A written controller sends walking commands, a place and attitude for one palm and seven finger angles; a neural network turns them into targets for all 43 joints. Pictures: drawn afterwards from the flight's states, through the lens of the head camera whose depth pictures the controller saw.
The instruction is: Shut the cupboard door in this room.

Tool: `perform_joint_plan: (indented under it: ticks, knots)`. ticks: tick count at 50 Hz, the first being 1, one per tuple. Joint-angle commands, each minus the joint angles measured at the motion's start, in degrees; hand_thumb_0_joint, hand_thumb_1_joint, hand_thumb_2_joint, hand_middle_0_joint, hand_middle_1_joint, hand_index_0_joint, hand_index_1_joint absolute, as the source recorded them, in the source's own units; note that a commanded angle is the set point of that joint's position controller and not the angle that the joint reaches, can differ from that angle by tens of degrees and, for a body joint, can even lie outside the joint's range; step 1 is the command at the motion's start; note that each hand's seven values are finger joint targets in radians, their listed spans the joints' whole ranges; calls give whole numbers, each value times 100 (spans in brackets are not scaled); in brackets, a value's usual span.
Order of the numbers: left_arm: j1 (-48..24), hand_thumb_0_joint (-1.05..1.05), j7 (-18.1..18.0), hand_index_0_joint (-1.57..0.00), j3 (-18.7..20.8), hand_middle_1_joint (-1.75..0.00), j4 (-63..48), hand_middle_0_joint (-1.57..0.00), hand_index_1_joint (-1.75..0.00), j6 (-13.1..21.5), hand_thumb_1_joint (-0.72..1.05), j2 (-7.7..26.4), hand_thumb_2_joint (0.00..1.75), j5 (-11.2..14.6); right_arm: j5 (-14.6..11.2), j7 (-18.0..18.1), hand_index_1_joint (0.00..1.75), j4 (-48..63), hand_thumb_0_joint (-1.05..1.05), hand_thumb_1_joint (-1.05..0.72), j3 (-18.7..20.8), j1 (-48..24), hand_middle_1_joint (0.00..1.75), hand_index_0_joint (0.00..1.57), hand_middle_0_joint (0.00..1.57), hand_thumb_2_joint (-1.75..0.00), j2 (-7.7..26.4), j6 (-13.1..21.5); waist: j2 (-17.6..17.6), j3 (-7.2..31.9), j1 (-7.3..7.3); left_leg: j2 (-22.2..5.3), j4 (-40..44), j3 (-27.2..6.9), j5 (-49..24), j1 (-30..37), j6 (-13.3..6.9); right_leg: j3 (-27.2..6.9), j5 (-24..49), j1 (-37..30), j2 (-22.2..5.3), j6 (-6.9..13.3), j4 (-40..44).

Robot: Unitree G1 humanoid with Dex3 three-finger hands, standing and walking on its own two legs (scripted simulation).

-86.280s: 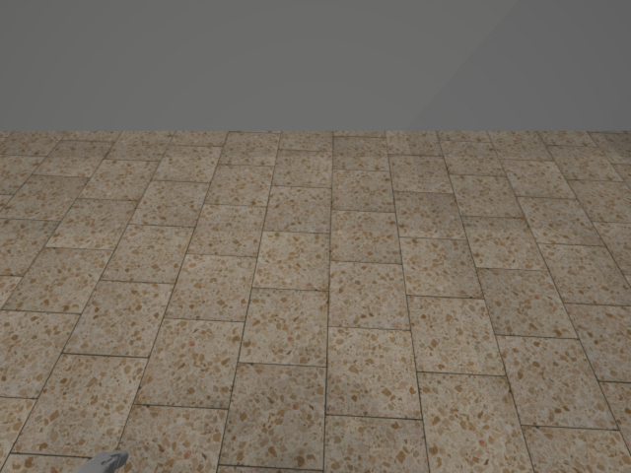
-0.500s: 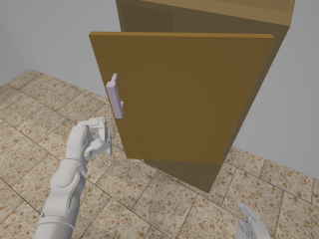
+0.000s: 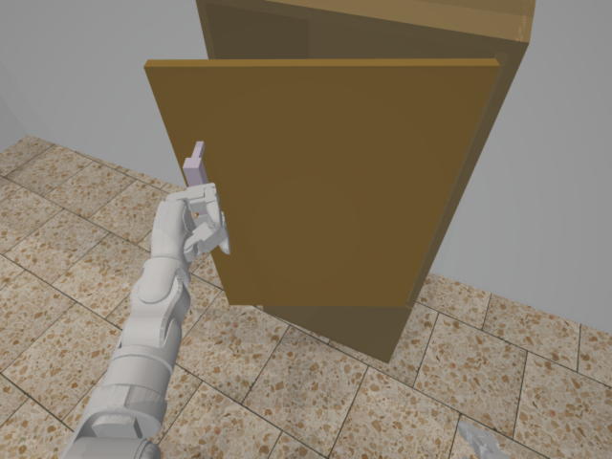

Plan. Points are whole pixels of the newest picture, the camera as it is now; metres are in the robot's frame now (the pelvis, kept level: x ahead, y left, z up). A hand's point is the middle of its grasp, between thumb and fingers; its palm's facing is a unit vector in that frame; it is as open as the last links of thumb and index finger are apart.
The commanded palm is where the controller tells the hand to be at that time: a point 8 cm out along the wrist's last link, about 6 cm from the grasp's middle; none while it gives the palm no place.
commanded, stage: bring the fist close to the handle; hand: left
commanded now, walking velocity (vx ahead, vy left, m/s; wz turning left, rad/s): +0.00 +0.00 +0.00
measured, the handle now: (205, 186) +0.48 +0.16 +0.09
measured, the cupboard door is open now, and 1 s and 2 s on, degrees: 24 16 5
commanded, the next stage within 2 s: push the door shut along its arc in 0.28 s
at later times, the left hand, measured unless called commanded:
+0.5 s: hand (231, 229) +0.39 +0.11 +0.10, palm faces -0.02 -1.00 -0.02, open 3.1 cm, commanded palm +0.37 +0.17 +0.10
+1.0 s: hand (234, 194) +0.45 +0.12 +0.10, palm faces -0.15 -0.99 -0.02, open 3.1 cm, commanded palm +0.45 +0.16 +0.10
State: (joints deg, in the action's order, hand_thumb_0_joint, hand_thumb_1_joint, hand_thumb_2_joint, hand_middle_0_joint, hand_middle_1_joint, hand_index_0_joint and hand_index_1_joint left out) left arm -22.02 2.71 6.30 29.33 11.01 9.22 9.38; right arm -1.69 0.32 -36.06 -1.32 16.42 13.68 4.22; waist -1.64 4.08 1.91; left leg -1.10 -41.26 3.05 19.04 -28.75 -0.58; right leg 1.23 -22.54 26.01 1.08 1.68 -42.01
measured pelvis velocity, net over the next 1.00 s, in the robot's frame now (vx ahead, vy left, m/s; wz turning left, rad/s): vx -0.01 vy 0.00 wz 0.02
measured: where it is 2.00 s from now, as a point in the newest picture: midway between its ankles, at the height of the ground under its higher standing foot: outside the picture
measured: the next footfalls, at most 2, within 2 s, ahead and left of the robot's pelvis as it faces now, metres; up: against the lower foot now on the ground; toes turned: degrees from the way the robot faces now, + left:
none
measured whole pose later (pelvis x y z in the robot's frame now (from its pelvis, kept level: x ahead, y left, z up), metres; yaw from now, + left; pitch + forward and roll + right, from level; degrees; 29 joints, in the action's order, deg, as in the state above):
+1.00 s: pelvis -0.01 +0.00 -0.01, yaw +1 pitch +12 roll +0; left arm -48.1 13.1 9.4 61.4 18.5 16.9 10.0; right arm -1.8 0.9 -39.5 -0.4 20.4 15.8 2.9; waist -1.8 3.9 5.8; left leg -1.0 -45.9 1.7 19.2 -38.6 -0.8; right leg 2.6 -22.8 34.9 1.0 1.7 -45.9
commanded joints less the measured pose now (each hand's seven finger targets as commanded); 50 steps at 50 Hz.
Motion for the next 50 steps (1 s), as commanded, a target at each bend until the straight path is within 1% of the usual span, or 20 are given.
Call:
perform_joint_plan:
  ticks: [1, 3, 5, 6, 7, 12, 17, 18, 20, 23, 26, 29, 31, 34, 36, 39, 40, 43, 48, 50]
  knots:
    - [-1566, 0, 34, -130, 322, -150, -1160, -130, -150, 494, 90, 895, 90, 47, -47, 25, 30, 849, 0, -90, 315, -203, 30, 20, 20, -90, 744, 180, 524, 1545, -121, 107, 367, -159, -1437, 1020, -112, -63, 2347, -564, -15, -119, 582]
    - [-1821, 0, 53, -130, 166, -150, -1423, -130, -150, 548, 90, 758, 90, 69, -68, 33, 30, 870, 0, -90, 308, -266, 30, 20, 20, -90, 716, 184, 234, 1540, -59, 120, 376, -146, -1332, 1121, -115, -69, 2215, -435, -12, -114, 611]
    - [-1998, 0, 63, -130, 22, -150, -1409, -130, -150, 580, 90, 627, 90, 96, -65, 51, 30, 831, 0, -90, 304, -257, 30, 20, 20, -90, 717, 200, 280, 1470, 15, 122, 378, -172, -1138, 1130, -122, -70, 1979, -318, 8, -123, 664]
    - [-2065, 0, 35, -130, 145, -150, -1269, -130, -150, 592, 90, 816, 90, 75, -69, 84, 30, 775, 0, -90, 317, -230, 30, 20, 20, -90, 751, 187, 423, 1376, 72, 107, 365, -176, -1018, 1088, -140, -94, 1820, -248, 7, -146, 723]
    - [-2325, 0, 35, -130, 34, -150, -1340, -130, -150, 637, 90, 739, 90, 76, -71, 90, 30, 756, 0, -90, 297, -264, 30, 20, 20, -90, 734, 195, 297, 1377, 107, 118, 391, -199, -925, 1094, -133, -102, 1705, -204, -7, -139, 723]
    - [-2615, 0, -19, -130, 18, -150, -1045, -130, -150, 723, 90, 723, 90, 44, -62, 123, 30, 662, 0, -90, 301, -265, 30, 20, 20, -90, 729, 230, 173, 1546, 110, 120, 387, -244, -823, 1201, -127, -84, 1504, -113, -4, -114, 698]
    - [-2429, 0, -49, -130, 135, -150, -673, -130, -150, 697, 90, 753, 90, 20, -44, 88, 30, 689, 0, -90, 305, -210, 30, 20, 20, -90, 745, 218, 377, 1728, 23, 131, 364, -231, -1035, 1123, -120, -73, 1825, -289, -17, -122, 602]
    - [-2340, 0, -44, -130, 105, -150, -647, -130, -150, 685, 90, 688, 90, 9, -49, 73, 30, 717, 0, -90, 298, -221, 30, 20, 20, -90, 723, 212, 243, 1705, -32, 136, 369, -213, -1090, 1111, -108, -61, 1897, -297, -14, -106, 581]
    - [-2308, 0, -57, -130, 135, -150, -511, -130, -150, 661, 90, 697, 90, -5, -43, 51, 30, 732, 0, -90, 293, -198, 30, 20, 20, -90, 732, 189, 413, 1552, -9, 136, 373, -201, -1038, 1027, -115, -62, 1876, -254, -6, -120, 609]
    - [-2983, 0, 13, -130, 287, -150, -201, -130, -150, 670, 90, 1077, 90, -59, -56, 101, 30, 665, 0, -90, 275, -160, 30, 20, 20, -90, 774, 109, 609, 1302, 158, 134, 356, -201, -788, 831, -143, -151, 1677, -155, -35, -164, 696]
    - [-3765, 0, 119, -130, 192, -150, -123, -130, -150, 825, 90, 1088, 90, -54, -45, 142, 30, 609, 0, -90, 276, -108, 30, 20, 20, -90, 775, 103, 279, 1517, 242, 146, 318, -237, -722, 982, -145, -167, 1542, -53, -21, -136, 658]
    - [-3844, 0, 284, -130, 217, -150, 287, -130, -150, 908, 90, 1045, 90, 40, -52, 140, 30, 559, 0, -90, 281, -42, 30, 20, 20, -90, 775, 135, 273, 1809, 231, 168, 246, -250, -878, 1006, -138, -159, 1777, -111, -2, -119, 564]
    - [-3953, 0, 385, -130, 291, -150, 761, -130, -150, 914, 90, 1168, 90, 21, -48, 140, 30, 472, 0, -90, 292, 112, 30, 20, 20, -90, 823, 121, 258, 1759, 270, 171, 192, -263, -971, 923, -138, -142, 1881, -33, 3, -116, 512]
    - [-4227, 0, 543, -130, 384, -150, 958, -130, -150, 985, 90, 1300, 90, 59, -49, 127, 30, 436, 0, -90, 320, 214, 30, 20, 20, -90, 856, 107, 467, 1917, 316, 181, 131, -262, -1053, 804, -154, -167, 2081, -104, -4, -133, 449]
    - [-4531, 0, 663, -130, 216, -150, 1151, -130, -150, 1020, 90, 1201, 90, 42, -56, 126, 30, 404, 0, -90, 327, 285, 30, 20, 20, -90, 872, 91, 274, 1891, 406, 186, 88, -264, -1020, 823, -159, -160, 2017, 78, 6, -129, 429]
    - [-4827, 0, 776, -130, 370, -150, 1482, -130, -150, 1065, 90, 1408, 90, 64, -48, 121, 30, 328, 0, -90, 352, 429, 30, 20, 20, -90, 928, 76, 398, 1975, 441, 179, 47, -312, -976, 712, -153, -155, 1949, 153, 24, -122, 379]
    - [-4934, 0, 841, -130, 248, -150, 1567, -130, -150, 1068, 90, 1309, 90, 59, -61, 117, 30, 327, 0, -90, 351, 429, 30, 20, 20, -90, 921, 75, 262, 1929, 500, 188, 21, -291, -930, 698, -162, -177, 1911, 251, 24, -123, 396]
    - [-5202, 0, 954, -130, 448, -150, 1732, -130, -150, 1125, 90, 1569, 90, 65, -34, 118, 30, 265, 0, -90, 376, 587, 30, 20, 20, -90, 981, 70, 230, 2164, 501, 175, -48, -351, -1076, 740, -153, -148, 1984, 286, 42, -103, 287]
    - [-5578, 0, 1139, -130, 222, -150, 2076, -130, -150, 1143, 90, 1374, 90, 80, -31, 96, 30, 182, 0, -90, 394, 759, 30, 20, 20, -90, 1028, 58, 192, 2077, 689, 145, -124, -417, -1001, 738, -151, -92, 1764, 704, 81, -97, 254]
    - [-5863, 0, 1144, -130, 202, -150, 2135, -130, -150, 1144, 90, 1417, 90, 52, -18, 89, 30, 137, 0, -90, 400, 816, 30, 20, 20, -90, 1056, 59, -42, 2123, 754, 127, -143, -457, -914, 782, -136, -73, 1564, 903, 88, -82, 226]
